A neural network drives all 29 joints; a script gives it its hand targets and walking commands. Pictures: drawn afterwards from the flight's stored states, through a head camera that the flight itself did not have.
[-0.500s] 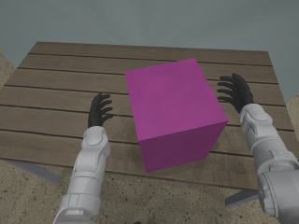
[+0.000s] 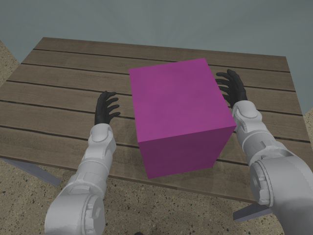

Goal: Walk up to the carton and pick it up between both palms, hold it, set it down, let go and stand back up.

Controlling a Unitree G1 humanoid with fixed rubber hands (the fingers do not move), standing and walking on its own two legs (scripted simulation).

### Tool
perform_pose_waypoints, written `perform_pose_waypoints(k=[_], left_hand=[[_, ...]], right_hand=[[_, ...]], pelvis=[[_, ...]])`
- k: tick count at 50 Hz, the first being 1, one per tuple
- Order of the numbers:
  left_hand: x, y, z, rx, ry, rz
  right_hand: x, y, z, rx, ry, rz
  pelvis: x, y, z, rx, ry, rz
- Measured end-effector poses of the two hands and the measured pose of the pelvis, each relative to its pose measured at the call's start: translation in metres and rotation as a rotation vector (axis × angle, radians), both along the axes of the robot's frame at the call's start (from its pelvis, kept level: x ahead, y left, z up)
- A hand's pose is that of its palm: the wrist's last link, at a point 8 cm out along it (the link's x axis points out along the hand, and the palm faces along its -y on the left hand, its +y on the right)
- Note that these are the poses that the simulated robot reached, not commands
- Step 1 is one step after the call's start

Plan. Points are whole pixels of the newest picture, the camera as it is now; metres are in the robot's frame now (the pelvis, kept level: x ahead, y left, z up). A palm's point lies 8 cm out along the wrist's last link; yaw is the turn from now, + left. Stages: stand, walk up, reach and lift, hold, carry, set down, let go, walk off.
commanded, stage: reach and lift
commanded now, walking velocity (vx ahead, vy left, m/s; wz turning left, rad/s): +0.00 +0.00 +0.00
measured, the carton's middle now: (174, 122) +0.42 +0.04 +0.00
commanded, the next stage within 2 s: none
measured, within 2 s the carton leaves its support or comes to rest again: neither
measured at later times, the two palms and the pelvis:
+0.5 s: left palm (110, 117) +0.38 +0.21 +0.05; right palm (221, 104) +0.47 -0.07 +0.05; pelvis -0.01 +0.02 +0.01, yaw -2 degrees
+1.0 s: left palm (105, 122) +0.36 +0.21 +0.05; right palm (217, 106) +0.46 -0.06 +0.05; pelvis +0.00 +0.01 +0.01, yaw -1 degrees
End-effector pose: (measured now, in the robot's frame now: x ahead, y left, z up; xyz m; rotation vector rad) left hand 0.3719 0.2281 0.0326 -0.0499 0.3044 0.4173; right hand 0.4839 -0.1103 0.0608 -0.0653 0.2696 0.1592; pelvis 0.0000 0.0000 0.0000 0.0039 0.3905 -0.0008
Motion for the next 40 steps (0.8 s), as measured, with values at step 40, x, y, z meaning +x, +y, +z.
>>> perform_pose_waypoints(k=[40], left_hand=[[-0.006,-0.012,0.015,0.056,-0.035,0.024]], right_hand=[[-0.019,0.049,-0.004,0.031,0.018,0.056]], pelvis=[[-0.006,0.012,0.01,-0.016,-0.032,-0.008]])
